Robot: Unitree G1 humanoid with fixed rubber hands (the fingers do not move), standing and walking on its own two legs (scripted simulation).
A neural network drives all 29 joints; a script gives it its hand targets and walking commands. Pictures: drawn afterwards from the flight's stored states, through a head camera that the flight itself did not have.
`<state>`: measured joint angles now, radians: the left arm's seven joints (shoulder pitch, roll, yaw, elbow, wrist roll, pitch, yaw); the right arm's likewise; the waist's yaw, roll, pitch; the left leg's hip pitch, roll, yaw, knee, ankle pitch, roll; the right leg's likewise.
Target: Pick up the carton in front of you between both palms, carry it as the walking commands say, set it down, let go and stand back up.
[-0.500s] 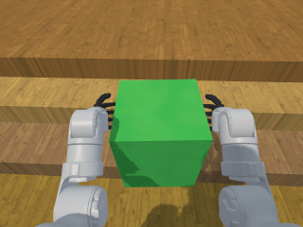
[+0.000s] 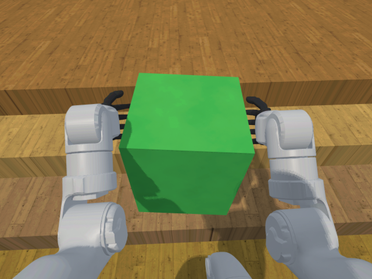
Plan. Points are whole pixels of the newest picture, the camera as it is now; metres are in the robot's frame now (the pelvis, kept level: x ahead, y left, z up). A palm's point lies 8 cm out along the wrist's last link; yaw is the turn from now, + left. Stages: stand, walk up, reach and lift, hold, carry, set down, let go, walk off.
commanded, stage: carry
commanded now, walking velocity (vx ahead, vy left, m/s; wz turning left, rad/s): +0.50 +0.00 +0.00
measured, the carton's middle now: (185, 148) +0.37 -0.02 +0.09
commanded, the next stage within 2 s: none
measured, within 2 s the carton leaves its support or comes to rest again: neither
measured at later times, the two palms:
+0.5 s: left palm out of the picture +0.60 +0.05 +0.34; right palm out of the picture +0.64 -0.25 +0.33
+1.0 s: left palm out of the picture +0.95 -0.07 +0.48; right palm out of the picture +0.88 -0.37 +0.48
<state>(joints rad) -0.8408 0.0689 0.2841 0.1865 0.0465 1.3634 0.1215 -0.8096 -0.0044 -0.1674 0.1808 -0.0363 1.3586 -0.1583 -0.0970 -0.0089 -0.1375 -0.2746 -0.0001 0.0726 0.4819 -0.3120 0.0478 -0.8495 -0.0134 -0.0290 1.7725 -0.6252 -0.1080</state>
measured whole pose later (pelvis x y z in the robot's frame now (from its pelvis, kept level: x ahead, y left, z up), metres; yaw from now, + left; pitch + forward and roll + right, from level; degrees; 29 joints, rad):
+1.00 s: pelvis +0.53 -0.14 +0.31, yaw -3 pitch +3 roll +2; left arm -0.95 0.04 0.41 0.12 0.15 1.39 0.05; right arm -0.99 -0.03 -0.20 0.22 0.03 1.36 -0.23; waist -0.20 -0.01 0.05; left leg -0.31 -0.03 0.15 0.56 -0.31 0.09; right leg -0.92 0.01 0.03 1.81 -0.34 -0.11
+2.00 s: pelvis +1.15 -0.19 +0.62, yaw -3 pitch +4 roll +1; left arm -0.92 0.04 0.32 0.11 0.14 1.43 0.12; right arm -1.01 0.01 -0.27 0.19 -0.04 1.34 -0.23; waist -0.11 -0.01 0.01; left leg -0.40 0.00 0.16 0.62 -0.29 0.08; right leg -0.81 -0.05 -0.02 1.21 -0.28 -0.08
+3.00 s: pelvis +1.76 -0.23 +0.62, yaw +0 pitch +4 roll -1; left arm -0.27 -0.16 0.11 -0.18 0.16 1.26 0.17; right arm -0.26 0.15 -0.15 -0.23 -0.16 1.19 -0.11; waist -0.01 0.03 -0.15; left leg -0.22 0.09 0.10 0.85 -0.47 -0.02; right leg -0.40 -0.03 -0.22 0.51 -0.17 -0.07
